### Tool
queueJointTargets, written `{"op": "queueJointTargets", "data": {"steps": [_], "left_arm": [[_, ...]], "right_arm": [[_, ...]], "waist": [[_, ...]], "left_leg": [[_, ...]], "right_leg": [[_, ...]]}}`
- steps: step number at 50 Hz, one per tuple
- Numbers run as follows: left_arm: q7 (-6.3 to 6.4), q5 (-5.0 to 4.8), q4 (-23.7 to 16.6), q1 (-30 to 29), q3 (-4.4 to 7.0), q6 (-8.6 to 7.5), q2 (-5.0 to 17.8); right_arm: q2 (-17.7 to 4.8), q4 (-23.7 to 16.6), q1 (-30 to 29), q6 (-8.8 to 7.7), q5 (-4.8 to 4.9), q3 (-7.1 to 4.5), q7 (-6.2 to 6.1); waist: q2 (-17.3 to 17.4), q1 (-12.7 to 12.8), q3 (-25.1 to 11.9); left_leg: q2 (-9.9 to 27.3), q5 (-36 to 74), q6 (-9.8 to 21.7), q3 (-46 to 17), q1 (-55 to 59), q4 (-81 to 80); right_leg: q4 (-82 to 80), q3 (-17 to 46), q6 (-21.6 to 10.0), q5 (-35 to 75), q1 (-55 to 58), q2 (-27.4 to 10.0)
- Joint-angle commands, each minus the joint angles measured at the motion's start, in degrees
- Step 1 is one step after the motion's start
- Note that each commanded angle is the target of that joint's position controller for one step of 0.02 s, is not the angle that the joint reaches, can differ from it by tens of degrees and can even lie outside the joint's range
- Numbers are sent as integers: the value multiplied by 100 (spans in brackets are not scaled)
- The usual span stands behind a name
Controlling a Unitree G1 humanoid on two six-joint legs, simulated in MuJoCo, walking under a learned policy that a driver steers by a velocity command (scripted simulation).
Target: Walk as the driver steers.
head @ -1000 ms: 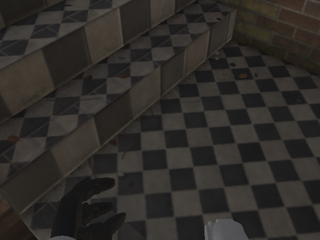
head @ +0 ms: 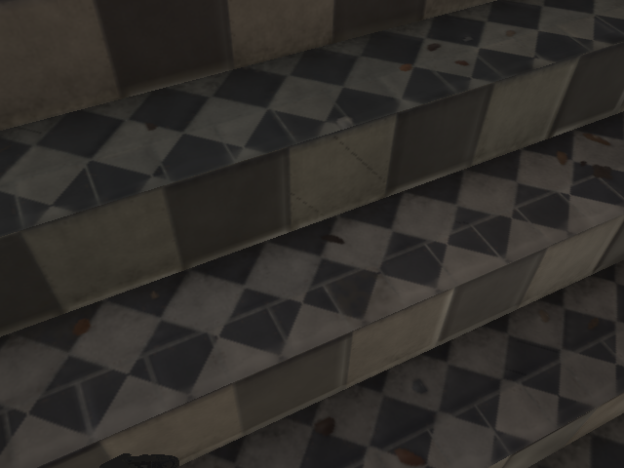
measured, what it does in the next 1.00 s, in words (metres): climbs: right foot, then left foot 0.21 m higher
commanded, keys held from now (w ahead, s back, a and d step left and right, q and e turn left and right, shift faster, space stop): w+e+shift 0.32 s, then w+shift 0.10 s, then w+q+shift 0.58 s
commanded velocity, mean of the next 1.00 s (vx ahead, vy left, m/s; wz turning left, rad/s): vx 1.00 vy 0.00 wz -0.10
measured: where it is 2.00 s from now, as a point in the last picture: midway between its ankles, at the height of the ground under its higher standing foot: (439, 82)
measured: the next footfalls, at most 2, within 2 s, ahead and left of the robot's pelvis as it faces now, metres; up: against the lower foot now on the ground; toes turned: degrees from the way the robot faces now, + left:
right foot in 0.04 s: +0.20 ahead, -0.04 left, +0.00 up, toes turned -5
left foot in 0.36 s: +0.43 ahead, +0.04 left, +0.21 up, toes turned -30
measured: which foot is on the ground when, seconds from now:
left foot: down 0.00-0.04, up 0.06-0.34, down 0.36-0.72, up 0.74-1.00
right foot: up 0.00-0.02, down 0.04-0.38, up 0.40-0.72, down 0.74-1.00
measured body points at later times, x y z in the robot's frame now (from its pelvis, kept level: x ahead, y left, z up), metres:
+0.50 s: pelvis +0.35 -0.07 +0.17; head +0.39 -0.12 +0.61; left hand +0.64 +0.09 +0.10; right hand +0.45 -0.36 +0.07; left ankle +0.40 +0.04 -0.49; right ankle +0.22 -0.14 -0.33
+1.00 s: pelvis +0.55 -0.22 +0.22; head +0.52 -0.22 +0.67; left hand +0.59 +0.05 +0.08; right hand +0.75 -0.46 +0.19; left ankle +0.58 -0.11 -0.11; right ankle +0.49 -0.31 -0.52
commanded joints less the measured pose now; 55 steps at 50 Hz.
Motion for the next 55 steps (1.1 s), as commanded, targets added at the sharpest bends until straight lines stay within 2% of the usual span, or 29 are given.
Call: {"op": "queueJointTargets", "data": {"steps": [1, 2, 3, 4, 5, 8, 12, 15, 16, 18, 20, 21, 22, 24, 26, 27, 29, 30, 31, 32, 35, 37, 38, 39, 40, 42, 49, 52, 55], "left_arm": [[139, 42, 554, 3571, 570, 52, 1192], [111, 98, 911, 4464, 764, -66, 1378], [102, -13, 1151, 3760, 762, -33, 1366], [152, 153, 765, 2599, 611, -23, 1243], [164, 220, 491, 2171, 560, 27, 1048], [152, -53, 560, 1831, 406, -26, 777], [-31, 139, 1055, 2440, 341, -393, 779], [290, -14, 999, 2474, 312, -328, 462], [316, -85, 742, 1422, 382, -273, 584], [411, -259, 592, 1505, 873, -547, 1591], [323, -285, 226, 1597, 884, -478, 1432], [247, -121, -2, 890, 840, -522, 1012], [121, 279, -500, -4, 521, -641, 411], [31, 483, -1091, -1197, -11, -718, -862], [92, 385, -1400, -2543, -226, -841, -1175], [133, 358, -1574, -2315, -280, -809, -1100], [9, 468, -1999, -1077, -247, -435, -511], [-53, 444, -1935, -846, -181, -275, -69], [-74, 140, -1767, -846, -100, -175, 52], [-20, -140, -1552, -352, 7, -100, 85], [186, -209, -981, 1284, 462, -118, 633], [81, 245, -475, 1362, 396, -259, 452], [43, 395, -579, 935, 353, -203, 494], [127, 428, -743, 441, 625, -149, 996], [134, 342, -811, -211, 556, -188, 642], [146, 212, -95, 6, 405, -399, 376], [59, 288, 1386, 1169, 330, -710, 352], [204, 251, 1590, 1480, 311, -661, 607], [451, -61, 1065, 1095, 407, -545, 1472]], "right_arm": [[-1237, -1070, -2358, 31, 146, -284, -81], [-1078, -1240, -3154, 152, 287, -293, 26], [-29, -1490, -3285, 65, 69, 16, 193], [671, -2108, -1714, -19, -37, 227, 179], [606, -2110, -1088, -67, -64, 340, 145], [537, -2311, -1518, 191, -532, 477, 95], [805, -3289, -3617, 482, -297, 629, -232], [630, -3561, -4257, 482, -84, 647, -234], [618, -3061, -3210, 476, -166, 613, -259], [142, -2959, -2257, 504, 224, 354, -443], [-949, -2472, -1133, 416, 115, -174, -353], [-851, -2018, -1769, 382, 115, -242, -336], [-429, -1569, -1122, 551, 313, -303, -204], [221, -150, 210, 445, 95, -227, -288], [607, 535, 1089, 148, -119, -90, -272], [561, 427, 464, 32, 10, -74, -149], [-381, -412, -1670, 26, 104, -374, -189], [-749, -786, -2306, 67, 144, -461, -304], [-832, -924, -2033, 58, 230, -467, -348], [-982, -921, -1797, 3, 171, -501, -309], [-1201, -1005, -1434, -43, 76, -671, 30], [15, -1227, -881, 102, 204, -451, 89], [61, -1484, -220, 210, 372, -434, -50], [-428, -1451, -99, 330, 226, -503, -203], [-246, -1643, -787, 444, 56, -481, -329], [331, -1958, -1230, 531, -97, -210, -250], [614, -2476, -2649, 880, 112, 86, -149], [456, -2781, -3460, 938, 173, 146, -100], [100, -2208, -2149, 977, 295, 94, -30]], "waist": [[1225, 2345, -1292], [-62, 3067, -817], [-1789, 2095, 354], [-1706, 191, -352], [-937, -77, -1360], [1009, -398, -329], [654, -81, 530], [379, 334, 418], [283, -447, -585], [-858, -852, -2067], [1745, -1193, -4446], [3477, -722, -4285], [2338, -979, -3439], [199, -929, -887], [-524, -1301, 418], [-411, -624, 700], [700, 898, 385], [338, 1005, -37], [-155, 654, -556], [317, 663, -946], [354, 1632, -1246], [-699, 901, -935], [-1285, 230, -1690], [-1224, 279, -2597], [-525, 139, -1696], [-57, -240, -405], [357, -486, 403], [254, -339, 512], [-12, -763, -748]], "left_leg": [[1679, 9926, 299, -197, -2063, 3766], [545, 5898, 206, 127, -3199, 7262], [-523, -182, 151, -156, -5649, 10229], [-332, 70, 166, -1300, -6892, 10945], [-240, 403, 194, -1588, -7352, 11496], [176, -205, 95, -1446, -8462, 12733], [410, -753, 289, -875, -9124, 12844], [430, -427, 253, -211, -7025, 9788], [159, -226, 488, -136, -4975, 8961], [-48, -697, 455, -1450, -3205, 6205], [1300, -4592, 1701, -5144, -1133, 3103], [2316, -2170, 1998, -6972, -1240, 2621], [1345, -1400, 1612, -5621, -1536, 3648], [548, -672, 812, -3722, -2580, 3765], [174, 2169, 736, -2410, -2265, 2191], [280, 4063, 806, -2508, -2534, 1606], [766, 2954, 904, -3654, -4182, 651], [793, 2409, 1007, -3708, -5311, 124], [724, 2172, 1095, -3328, -6096, -479], [1021, 2715, 1178, -3603, -5933, -550], [468, 5178, 1016, -3059, -3850, 2536], [-143, -182, 569, -2314, -6195, 6798], [58, -664, 286, -2292, -6873, 8868], [140, -67, 15, -1715, -6842, 10621], [142, 170, -147, -1412, -7405, 12051], [374, -221, 90, -1654, -8187, 12982], [202, 321, 770, -1605, -9180, 12613], [418, -155, 894, -1059, -8400, 10441], [-227, -1423, 945, 115, -5119, 7910]], "right_leg": [[-806, 180, -457, 276, 4186, 340], [-2983, 437, -852, 1565, 5037, 260], [-2301, 932, -485, 3860, 4802, 344], [-1705, 2744, -729, 6204, 5146, -185], [-2508, 4047, -1081, 4250, 5527, -741], [-2962, 3867, -954, -57, 3123, -552], [-3710, 3364, -203, -132, 1579, -238], [-4782, 2535, -221, 4088, 1384, 75], [-4052, 1506, 1, 7904, 1225, 199], [-2556, 2340, 10, 11037, 2803, -583], [2452, 1489, 865, 7312, 2313, 865], [5850, 1940, 1015, 481, 828, 1411], [6941, 1976, 737, -99, 8, 1190], [6710, 2492, 127, -1604, -1908, 934], [6603, 1489, 326, -3595, -2990, 1182], [5950, 1182, 345, -4159, -2997, 1090], [3277, 1084, 706, -3183, -1338, 27], [1909, 872, 905, -1493, 628, -323], [448, 589, 1020, -513, 2951, -357], [278, 724, 1010, 197, 4060, -366], [-2492, 261, 662, 426, 4804, 12], [-2191, 821, 959, 1064, 5780, -699], [-1395, 1937, 804, 4288, 6029, -2119], [-2938, 3326, 34, -370, 5412, -2863], [-3515, 3339, -235, -2619, 4287, -2690], [-3613, 2321, -117, -2530, 3045, -2230], [-4525, 440, 412, -1598, 2436, -1733], [-5220, -592, 301, 248, 2609, -1371], [-3858, -1496, 29, 8689, 2950, -1417]]}}
Keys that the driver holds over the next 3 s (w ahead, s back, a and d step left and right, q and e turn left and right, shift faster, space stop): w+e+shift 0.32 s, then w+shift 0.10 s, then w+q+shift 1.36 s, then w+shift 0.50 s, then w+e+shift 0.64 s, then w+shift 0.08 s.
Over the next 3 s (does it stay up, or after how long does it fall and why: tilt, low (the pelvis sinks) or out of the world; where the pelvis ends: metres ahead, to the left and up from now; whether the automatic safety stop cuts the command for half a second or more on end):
stays up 1.37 0.13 1.03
